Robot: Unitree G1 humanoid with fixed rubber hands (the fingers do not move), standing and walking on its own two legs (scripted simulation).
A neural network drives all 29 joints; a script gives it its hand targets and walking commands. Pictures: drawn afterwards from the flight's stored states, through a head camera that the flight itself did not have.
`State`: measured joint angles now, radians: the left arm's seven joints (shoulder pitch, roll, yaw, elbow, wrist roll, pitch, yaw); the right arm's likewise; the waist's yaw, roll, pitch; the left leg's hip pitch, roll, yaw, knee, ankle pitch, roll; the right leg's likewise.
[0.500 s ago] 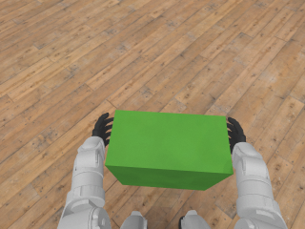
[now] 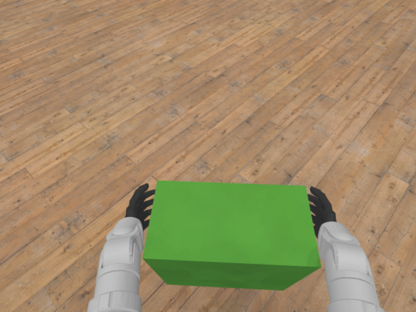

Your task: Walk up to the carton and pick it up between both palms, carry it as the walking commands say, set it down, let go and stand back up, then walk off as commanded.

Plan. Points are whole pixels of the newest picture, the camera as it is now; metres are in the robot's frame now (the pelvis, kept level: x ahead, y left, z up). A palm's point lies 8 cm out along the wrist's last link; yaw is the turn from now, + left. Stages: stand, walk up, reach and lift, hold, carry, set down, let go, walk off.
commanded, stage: reach and lift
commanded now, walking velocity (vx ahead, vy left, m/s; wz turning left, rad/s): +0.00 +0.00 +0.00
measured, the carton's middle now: (227, 241) +0.29 +0.00 -0.08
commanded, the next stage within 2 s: hold in 1.64 s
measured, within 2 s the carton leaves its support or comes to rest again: neither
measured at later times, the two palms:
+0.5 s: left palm (126, 215) +0.29 +0.19 +0.05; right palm (339, 223) +0.28 -0.19 +0.04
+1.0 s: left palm (117, 219) +0.27 +0.19 +0.07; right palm (340, 221) +0.28 -0.19 +0.06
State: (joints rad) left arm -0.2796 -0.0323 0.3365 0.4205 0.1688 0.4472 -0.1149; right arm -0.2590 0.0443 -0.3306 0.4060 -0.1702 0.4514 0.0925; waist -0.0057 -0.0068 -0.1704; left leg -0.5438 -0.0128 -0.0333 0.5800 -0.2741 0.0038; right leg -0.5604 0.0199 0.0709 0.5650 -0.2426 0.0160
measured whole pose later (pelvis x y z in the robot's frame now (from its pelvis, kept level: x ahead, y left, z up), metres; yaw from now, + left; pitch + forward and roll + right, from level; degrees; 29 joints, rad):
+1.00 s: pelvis +0.00 +0.00 +0.02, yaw +1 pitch -5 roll +0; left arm -0.17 -0.06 0.30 0.14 0.20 0.72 -0.14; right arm -0.18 0.05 -0.26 0.16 -0.20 0.72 0.12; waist -0.01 0.01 0.00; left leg -0.01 -0.02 -0.04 0.25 -0.15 0.01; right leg -0.03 0.00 0.07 0.24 -0.13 0.02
